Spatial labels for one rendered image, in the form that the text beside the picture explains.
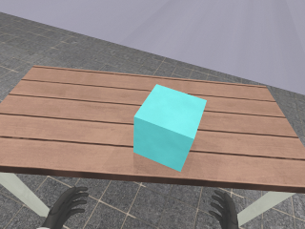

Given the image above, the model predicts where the right robot hand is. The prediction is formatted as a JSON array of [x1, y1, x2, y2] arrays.
[[209, 190, 239, 229]]

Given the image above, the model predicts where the table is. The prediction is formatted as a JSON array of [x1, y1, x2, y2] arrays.
[[0, 65, 305, 226]]

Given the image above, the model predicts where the left robot hand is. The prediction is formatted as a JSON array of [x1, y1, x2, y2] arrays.
[[41, 186, 89, 229]]

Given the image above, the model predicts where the carton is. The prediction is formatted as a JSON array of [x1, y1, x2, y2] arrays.
[[133, 84, 207, 172]]

